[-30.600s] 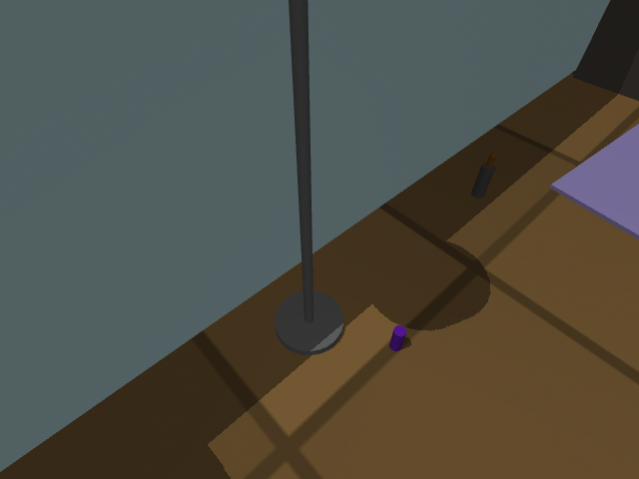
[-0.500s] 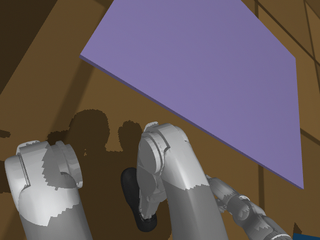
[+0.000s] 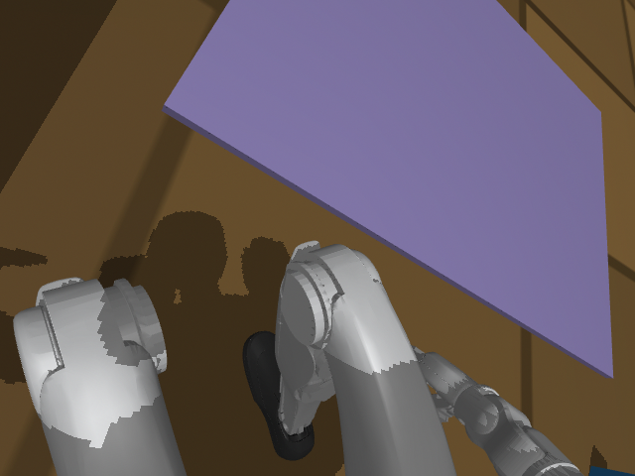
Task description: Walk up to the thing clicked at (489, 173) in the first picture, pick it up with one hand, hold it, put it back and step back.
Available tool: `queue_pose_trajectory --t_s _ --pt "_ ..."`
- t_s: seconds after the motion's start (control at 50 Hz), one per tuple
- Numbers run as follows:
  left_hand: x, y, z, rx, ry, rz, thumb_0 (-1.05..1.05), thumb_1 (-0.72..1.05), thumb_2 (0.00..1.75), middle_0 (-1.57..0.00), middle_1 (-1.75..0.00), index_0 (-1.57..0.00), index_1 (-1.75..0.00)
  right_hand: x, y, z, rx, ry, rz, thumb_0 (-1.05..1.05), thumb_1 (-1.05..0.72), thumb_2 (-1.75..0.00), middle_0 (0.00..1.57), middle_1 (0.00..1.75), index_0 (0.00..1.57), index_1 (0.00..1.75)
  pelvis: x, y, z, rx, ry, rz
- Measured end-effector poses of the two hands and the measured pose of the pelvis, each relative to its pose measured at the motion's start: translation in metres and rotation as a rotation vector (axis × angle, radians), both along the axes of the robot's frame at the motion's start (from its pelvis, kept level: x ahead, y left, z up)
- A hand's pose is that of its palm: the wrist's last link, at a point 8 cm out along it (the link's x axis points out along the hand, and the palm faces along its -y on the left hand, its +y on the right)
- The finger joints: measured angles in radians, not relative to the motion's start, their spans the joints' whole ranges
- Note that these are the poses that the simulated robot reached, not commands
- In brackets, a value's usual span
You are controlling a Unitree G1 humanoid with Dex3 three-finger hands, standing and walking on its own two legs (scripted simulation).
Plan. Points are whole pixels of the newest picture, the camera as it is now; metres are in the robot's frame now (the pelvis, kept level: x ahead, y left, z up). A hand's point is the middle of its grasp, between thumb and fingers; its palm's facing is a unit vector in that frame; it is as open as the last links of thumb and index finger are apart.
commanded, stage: rest palm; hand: left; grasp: from above
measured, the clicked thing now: out of the picture +0.45 +0.35 -0.17
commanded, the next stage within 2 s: close in 0.16 s
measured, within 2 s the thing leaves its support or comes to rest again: leaves its support in 1.28 s
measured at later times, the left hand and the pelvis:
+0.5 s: hand out of the picture +0.43 +0.32 -0.14, palm faces +0.42 -0.91 -0.02, open 14.8 cm; pelvis +0.00 +0.00 +0.00, yaw +0 degrees
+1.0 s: hand out of the picture +0.43 +0.33 -0.14, palm faces +0.43 -0.90 -0.03, open 8.4 cm; pelvis +0.00 +0.00 +0.00, yaw -1 degrees
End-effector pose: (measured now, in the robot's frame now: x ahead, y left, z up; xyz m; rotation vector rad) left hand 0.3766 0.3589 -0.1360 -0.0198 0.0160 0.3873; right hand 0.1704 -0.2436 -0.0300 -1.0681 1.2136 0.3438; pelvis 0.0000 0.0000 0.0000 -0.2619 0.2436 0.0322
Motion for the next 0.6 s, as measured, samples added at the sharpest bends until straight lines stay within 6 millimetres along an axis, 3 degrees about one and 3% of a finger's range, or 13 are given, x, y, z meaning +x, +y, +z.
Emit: queue_pose_trajectory --t_s 0.32,0.6 --pt "0.005 -0.002 -0.006 0.024 0.012 0.027 -0.02 -0.40 0.18 -0.05 -0.07 -0.04 -0.08 -0.002 0.000 -0.004 -0.006 0.018 -0.002 0.00 -0.89 -0.90 0.20 0.30 0.21 0.30 0.000 -0.001 -0.002 0.001 -0.004 -0.004" --pt "0.009 0.008 -0.003 0.038 0.019 0.047 -0.01 -0.07 0.40 -0.29 -0.32 -0.28 -0.31 -0.009 -0.003 -0.002 -0.023 0.043 -0.022 0.00 -0.87 -0.89 0.20 0.30 0.21 0.30 0.000 0.000 0.000 -0.004 0.002 -0.005"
